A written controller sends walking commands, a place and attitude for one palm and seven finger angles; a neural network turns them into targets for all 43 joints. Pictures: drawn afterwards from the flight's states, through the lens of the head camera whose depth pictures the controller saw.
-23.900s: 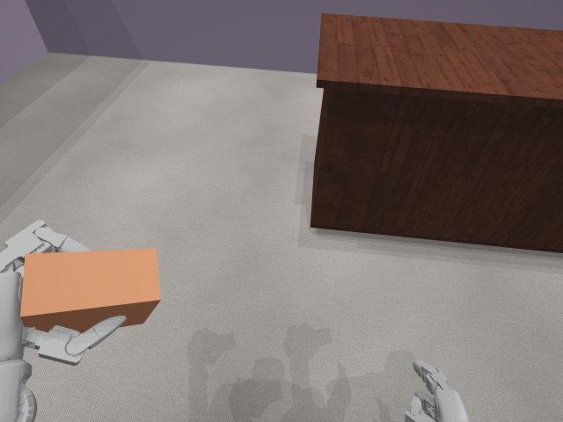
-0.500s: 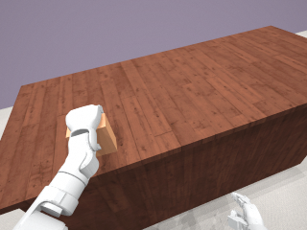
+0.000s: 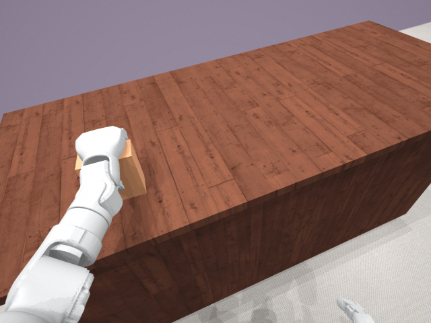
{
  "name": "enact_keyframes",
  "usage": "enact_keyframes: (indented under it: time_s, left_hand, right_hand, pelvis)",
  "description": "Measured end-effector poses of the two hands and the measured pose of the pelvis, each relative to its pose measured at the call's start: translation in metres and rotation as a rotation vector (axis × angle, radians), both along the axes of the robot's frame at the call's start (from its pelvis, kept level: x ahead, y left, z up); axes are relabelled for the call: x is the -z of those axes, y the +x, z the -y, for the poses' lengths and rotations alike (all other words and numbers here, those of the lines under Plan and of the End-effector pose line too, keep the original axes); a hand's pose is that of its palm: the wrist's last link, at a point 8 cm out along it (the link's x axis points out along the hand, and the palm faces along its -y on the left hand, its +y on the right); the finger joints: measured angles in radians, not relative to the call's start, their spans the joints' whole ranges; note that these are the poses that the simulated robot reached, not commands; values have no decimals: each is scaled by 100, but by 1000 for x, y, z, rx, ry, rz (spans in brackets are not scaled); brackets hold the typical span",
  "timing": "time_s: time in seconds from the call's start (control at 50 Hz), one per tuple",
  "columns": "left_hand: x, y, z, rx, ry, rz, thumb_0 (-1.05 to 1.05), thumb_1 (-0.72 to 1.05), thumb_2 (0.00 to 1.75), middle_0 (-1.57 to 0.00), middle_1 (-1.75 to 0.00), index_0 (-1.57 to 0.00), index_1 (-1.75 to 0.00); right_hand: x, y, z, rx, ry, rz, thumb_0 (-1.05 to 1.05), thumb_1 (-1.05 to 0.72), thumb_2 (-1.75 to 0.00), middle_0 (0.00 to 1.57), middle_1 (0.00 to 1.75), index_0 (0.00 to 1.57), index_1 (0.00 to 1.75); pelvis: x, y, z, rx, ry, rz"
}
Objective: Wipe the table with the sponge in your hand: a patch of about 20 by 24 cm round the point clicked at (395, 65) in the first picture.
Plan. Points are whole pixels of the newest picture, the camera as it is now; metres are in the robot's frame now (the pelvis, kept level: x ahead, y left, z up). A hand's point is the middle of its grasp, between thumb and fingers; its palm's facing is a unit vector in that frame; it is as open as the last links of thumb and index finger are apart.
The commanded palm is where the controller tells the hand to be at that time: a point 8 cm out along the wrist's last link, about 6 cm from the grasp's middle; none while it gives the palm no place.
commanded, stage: wipe forward along the third lane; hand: left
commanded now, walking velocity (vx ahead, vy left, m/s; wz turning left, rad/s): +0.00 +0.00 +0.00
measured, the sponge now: (116, 179) +0.39 +0.24 +0.06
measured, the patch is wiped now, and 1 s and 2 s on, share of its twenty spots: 1.00 1.00 1.00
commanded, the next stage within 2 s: wipe back along the third lane in 0.66 s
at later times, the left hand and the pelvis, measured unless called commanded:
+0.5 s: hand (105, 149) +0.44 +0.27 +0.10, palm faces -0.08 -0.01 -1.00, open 9.5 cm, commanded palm +0.43 +0.27 +0.14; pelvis +0.01 +0.02 +0.00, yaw +0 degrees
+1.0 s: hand (106, 139) +0.48 +0.28 +0.10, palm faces -0.03 +0.00 -1.00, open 9.6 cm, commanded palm +0.44 +0.26 +0.14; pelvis +0.03 +0.05 +0.00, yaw -1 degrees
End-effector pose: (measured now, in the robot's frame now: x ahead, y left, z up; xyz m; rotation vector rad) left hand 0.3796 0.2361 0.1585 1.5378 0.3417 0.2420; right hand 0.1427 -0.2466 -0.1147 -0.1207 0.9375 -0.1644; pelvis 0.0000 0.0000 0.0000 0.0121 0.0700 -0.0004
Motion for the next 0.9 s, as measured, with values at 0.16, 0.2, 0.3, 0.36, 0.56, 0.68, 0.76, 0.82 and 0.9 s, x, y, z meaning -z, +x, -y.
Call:
enact_keyframes:
  time_s: [0.16, 0.2, 0.3, 0.36, 0.56, 0.68, 0.76, 0.82, 0.9]
  left_hand:
    - [-1, 14, -11, -5, -3, 1, -1, -48, 108, -79, -139, -80, -138]
    - [0, 18, -13, -4, 2, -4, -1, -48, 108, -79, -139, -80, -138]
    - [0, 25, -17, 2, 3, -6, -1, -48, 108, -79, -139, -80, -138]
    - [0, 29, -20, 4, 1, -6, -1, -48, 108, -79, -139, -80, -138]
    - [-2, 53, -32, -4, 17, -23, 0, -48, 108, -79, -139, -80, -138]
    - [-1, 68, -36, -3, 17, -25, 0, -48, 109, -79, -139, -80, -138]
    - [-1, 78, -41, -13, 17, -29, 0, -48, 109, -79, -139, -80, -138]
    - [-1, 85, -42, -14, 24, -34, 0, -48, 109, -79, -139, -80, -138]
    - [1, 86, -41, 3, 35, -21, 0, -48, 109, -79, -139, -80, -138]
  right_hand:
    - [3, -11, -1, 22, -5, -44, 1, -91, -90, 20, 30, 20, 30]
    - [3, -13, -1, 25, -8, -52, 1, -91, -90, 20, 30, 20, 30]
    - [3, -15, -3, 33, -16, -66, 1, -91, -90, 20, 30, 20, 30]
    - [2, -16, -6, 35, -21, -73, 1, -91, -90, 20, 30, 20, 30]
    - [3, -24, -16, 43, -37, -108, 1, -91, -90, 20, 30, 20, 30]
    - [7, -37, -22, 56, -37, -158, 1, -91, -90, 20, 30, 20, 30]
    - [9, -47, -25, 69, -39, -195, 1, -91, -90, 21, 30, 20, 30]
    - [11, -55, -26, 80, -39, -219, 1, -91, -90, 21, 30, 20, 30]
    - [12, -59, -29, 92, -31, -244, 1, -91, -90, 20, 30, 20, 30]
  pelvis:
    - [0, 4, -5, 4, -4, -20]
    - [0, 5, -7, 3, -6, -23]
    - [-1, 7, -12, 3, -9, -31]
    - [-1, 7, -15, 3, -10, -36]
    - [0, 8, -26, -3, -15, -66]
    - [0, 12, -33, 0, -19, -89]
    - [1, 15, -37, 2, -21, -102]
    - [1, 17, -39, 5, -23, -113]
    - [0, 23, -43, 14, -25, -115]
